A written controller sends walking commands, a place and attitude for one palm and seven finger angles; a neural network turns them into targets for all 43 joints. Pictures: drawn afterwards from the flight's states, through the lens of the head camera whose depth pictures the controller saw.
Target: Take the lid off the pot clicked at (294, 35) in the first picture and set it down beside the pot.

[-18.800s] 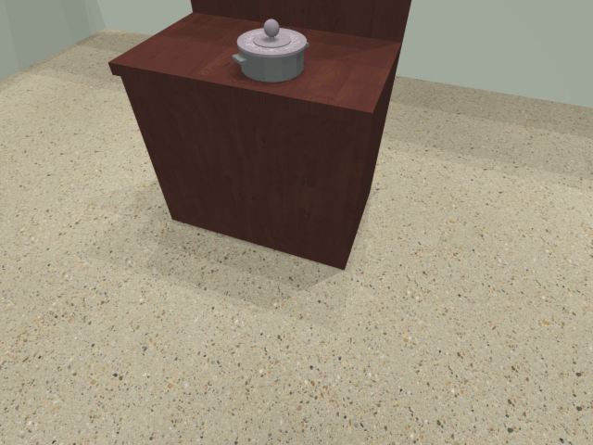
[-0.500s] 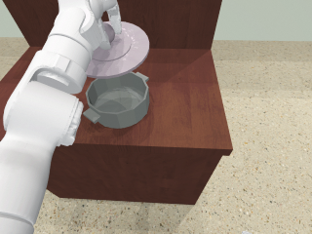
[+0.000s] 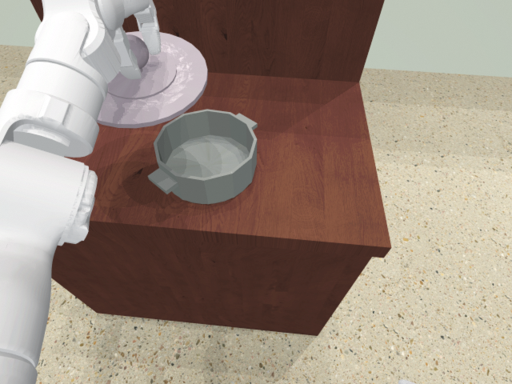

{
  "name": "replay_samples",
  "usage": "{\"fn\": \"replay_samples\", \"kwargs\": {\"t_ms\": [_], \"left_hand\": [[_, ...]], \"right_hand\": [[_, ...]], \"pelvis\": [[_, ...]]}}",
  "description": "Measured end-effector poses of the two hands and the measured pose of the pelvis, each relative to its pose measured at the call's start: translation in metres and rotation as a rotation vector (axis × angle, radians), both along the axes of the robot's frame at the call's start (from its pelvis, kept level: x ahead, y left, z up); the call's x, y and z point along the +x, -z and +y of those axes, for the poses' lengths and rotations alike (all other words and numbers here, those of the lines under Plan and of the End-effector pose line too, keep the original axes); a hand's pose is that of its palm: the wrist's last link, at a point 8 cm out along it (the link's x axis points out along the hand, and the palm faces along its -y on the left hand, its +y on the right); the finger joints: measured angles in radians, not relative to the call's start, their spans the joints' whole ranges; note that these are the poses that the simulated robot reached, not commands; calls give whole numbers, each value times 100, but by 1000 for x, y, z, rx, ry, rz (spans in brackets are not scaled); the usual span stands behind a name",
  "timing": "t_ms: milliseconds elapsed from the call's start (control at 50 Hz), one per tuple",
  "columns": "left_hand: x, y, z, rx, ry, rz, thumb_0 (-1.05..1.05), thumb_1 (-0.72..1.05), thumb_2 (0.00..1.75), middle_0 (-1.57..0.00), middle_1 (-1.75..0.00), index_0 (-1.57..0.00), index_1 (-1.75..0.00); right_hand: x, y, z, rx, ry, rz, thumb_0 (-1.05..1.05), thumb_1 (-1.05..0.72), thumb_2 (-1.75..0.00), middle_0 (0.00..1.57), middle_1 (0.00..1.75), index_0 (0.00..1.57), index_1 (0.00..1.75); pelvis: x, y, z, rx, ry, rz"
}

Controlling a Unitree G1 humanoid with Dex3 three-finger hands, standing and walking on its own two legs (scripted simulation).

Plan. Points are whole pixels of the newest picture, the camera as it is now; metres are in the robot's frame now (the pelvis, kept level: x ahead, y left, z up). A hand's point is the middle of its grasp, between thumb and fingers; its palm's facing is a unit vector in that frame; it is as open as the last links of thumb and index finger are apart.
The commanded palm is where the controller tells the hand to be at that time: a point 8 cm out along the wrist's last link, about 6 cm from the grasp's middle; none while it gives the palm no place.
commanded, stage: move the lid sideways beside the pot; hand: left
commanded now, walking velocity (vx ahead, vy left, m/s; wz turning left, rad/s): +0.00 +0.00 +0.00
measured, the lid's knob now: (131, 52) +0.52 +0.16 +0.25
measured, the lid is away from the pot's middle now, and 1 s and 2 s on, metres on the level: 0.08 0.20 0.24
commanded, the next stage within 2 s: none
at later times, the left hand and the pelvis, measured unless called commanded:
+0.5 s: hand (81, 47) +0.50 +0.21 +0.27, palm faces -0.24 -0.07 -0.97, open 7.2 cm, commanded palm +0.52 +0.21 +0.34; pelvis +0.00 +0.01 +0.00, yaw +0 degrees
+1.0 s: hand (41, 53) +0.50 +0.27 +0.26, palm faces -0.27 -0.10 -0.96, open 7.2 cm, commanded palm +0.53 +0.27 +0.34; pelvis +0.00 +0.01 +0.00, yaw -1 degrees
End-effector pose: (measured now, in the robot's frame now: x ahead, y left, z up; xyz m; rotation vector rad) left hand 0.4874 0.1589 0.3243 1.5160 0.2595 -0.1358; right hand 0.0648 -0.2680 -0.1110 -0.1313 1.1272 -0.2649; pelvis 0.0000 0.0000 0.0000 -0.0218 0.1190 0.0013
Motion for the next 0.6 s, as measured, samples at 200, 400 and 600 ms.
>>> {"fn": "replay_samples", "kwargs": {"t_ms": [200,400,600], "left_hand": [[0,1,24,4,-25,-1,-1,35,44,-72,-96,-70,-98],[3,1,47,-7,-62,8,-1,35,44,-72,-97,-70,-98],[6,3,63,-6,-68,8,-1,35,44,-72,-97,-70,-98]], "right_hand": [[-10,-1,4,-19,10,17,1,-90,-90,20,30,21,30],[-34,2,8,-21,37,82,1,-90,-90,20,30,21,30],[-45,2,10,-36,48,109,1,-90,-90,20,30,21,30]], "pelvis": [[-4,1,6,-5,4,3],[-3,1,11,-10,7,11],[-3,2,15,-14,9,20]]}}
